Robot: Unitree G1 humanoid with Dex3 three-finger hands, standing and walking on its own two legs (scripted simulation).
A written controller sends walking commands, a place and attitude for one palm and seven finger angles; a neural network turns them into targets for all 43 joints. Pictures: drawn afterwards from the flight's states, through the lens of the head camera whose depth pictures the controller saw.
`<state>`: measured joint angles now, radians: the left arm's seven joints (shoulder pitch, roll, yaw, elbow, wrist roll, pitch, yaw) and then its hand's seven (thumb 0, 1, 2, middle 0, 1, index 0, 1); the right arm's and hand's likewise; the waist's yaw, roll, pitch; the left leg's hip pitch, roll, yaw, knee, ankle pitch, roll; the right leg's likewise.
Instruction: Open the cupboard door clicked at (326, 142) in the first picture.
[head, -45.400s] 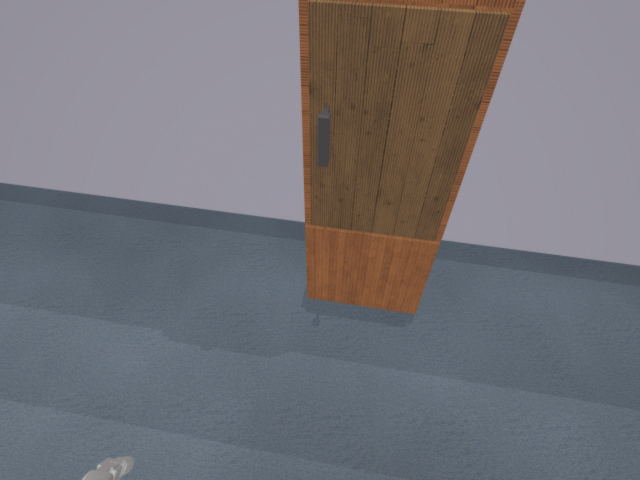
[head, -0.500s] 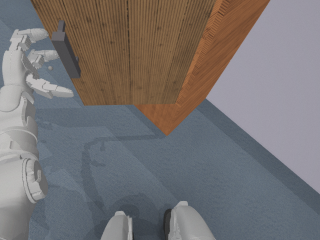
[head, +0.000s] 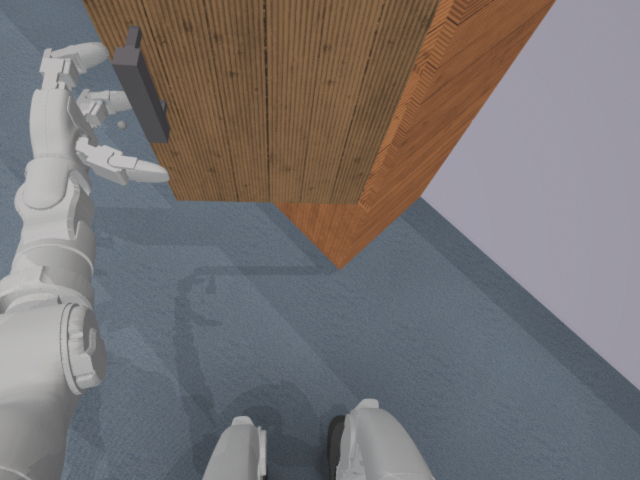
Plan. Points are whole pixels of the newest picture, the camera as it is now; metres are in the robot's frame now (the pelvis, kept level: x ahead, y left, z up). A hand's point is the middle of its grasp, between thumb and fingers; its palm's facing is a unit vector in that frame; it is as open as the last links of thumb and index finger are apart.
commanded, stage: slide the fingers in behind the handle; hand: left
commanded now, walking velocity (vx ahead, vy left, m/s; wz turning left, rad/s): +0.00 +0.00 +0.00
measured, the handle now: (147, 87) +0.57 +0.19 +0.06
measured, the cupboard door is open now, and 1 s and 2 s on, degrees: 48 47 47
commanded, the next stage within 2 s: move the hooked fingers beside the handle in 0.22 s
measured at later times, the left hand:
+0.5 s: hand (121, 121) +0.52 +0.22 +0.06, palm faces +0.05 -1.00 -0.01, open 15.4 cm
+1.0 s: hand (119, 124) +0.51 +0.22 +0.06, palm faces +0.00 -1.00 -0.04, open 15.1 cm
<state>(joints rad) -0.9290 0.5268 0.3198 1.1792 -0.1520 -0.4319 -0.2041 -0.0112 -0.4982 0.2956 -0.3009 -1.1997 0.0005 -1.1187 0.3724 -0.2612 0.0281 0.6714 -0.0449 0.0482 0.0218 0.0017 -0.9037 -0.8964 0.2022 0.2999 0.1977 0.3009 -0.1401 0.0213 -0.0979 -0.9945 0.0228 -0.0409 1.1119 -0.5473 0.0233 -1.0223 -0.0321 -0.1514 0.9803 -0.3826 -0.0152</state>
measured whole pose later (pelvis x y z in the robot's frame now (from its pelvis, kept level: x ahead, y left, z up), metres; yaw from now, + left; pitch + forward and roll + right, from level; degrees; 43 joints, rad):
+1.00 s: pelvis +0.01 +0.01 +0.00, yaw -2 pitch +25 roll -4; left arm -0.86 0.55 0.39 1.13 -0.13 -0.44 -0.30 -0.01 -0.50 0.30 -0.30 -1.20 -0.08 -1.12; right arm 0.37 -0.26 0.03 0.64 -0.03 0.07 0.01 0.00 -0.90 -0.90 0.20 0.30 0.20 0.30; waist -0.15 0.03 -0.10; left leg -0.96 0.03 -0.01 1.09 -0.56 0.03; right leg -1.01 -0.02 -0.12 0.96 -0.38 0.00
